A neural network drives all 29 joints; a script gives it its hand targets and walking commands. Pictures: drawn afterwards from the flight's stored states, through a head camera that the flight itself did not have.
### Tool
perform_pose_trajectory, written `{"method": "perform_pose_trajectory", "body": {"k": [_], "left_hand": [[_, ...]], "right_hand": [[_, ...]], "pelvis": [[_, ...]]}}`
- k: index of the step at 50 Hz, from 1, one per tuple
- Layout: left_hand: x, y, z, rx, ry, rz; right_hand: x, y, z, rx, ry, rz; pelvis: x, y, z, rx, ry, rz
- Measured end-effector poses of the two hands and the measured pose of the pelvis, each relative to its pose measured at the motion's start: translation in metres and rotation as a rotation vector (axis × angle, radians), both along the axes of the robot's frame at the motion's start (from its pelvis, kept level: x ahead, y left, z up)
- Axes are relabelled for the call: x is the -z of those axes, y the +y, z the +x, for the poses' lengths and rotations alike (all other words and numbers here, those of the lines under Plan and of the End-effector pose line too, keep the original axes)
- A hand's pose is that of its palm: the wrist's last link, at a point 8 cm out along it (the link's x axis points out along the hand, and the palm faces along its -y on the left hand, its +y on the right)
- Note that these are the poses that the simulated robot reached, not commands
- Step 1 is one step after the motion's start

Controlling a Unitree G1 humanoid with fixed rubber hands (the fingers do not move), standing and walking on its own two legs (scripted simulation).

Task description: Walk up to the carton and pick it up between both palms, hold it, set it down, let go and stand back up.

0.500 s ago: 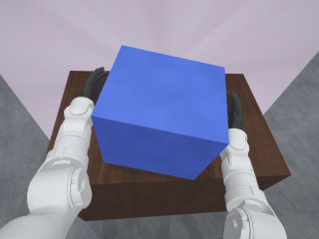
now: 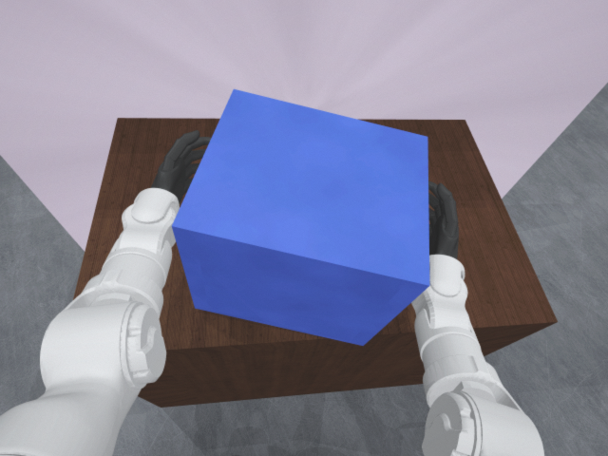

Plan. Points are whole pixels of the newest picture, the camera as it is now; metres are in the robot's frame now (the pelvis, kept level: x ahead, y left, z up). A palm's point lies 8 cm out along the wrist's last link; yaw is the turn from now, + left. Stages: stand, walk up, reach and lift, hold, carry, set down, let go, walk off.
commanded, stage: set down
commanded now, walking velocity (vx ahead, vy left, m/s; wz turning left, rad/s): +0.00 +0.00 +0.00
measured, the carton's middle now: (303, 228) +0.42 -0.01 -0.01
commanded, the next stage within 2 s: none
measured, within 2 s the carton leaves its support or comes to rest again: rests again in 0.02 s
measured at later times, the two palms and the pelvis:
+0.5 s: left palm (170, 191) +0.45 +0.17 +0.04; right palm (437, 245) +0.36 -0.19 +0.04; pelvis -0.01 +0.00 +0.00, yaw +0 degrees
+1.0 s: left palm (167, 197) +0.45 +0.18 +0.03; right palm (433, 244) +0.37 -0.18 +0.03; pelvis -0.01 +0.00 +0.00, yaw +0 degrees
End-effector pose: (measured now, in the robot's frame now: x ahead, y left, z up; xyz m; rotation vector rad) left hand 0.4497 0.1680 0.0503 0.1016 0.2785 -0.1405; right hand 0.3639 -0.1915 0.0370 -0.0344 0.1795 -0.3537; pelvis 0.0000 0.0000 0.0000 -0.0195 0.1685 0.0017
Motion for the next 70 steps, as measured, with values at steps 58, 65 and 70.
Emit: {"method": "perform_pose_trajectory", "body": {"k": [58,65,70], "left_hand": [[0.019,0.01,-0.002,-0.008,-0.009,-0.031],[0.019,0.01,-0.002,-0.008,-0.009,-0.032],[0.02,0.01,-0.002,-0.007,-0.009,-0.034]], "right_hand": [[0.003,0.008,0.002,-0.01,-0.025,-0.012],[0.004,0.008,0.002,-0.011,-0.027,-0.017],[0.004,0.008,0.003,-0.011,-0.028,-0.017]], "pelvis": [[0.006,0.004,-0.016,-0.011,0.079,-0.014],[0.006,0.004,-0.017,-0.011,0.08,-0.013],[0.006,0.003,-0.017,-0.012,0.077,-0.013]]}}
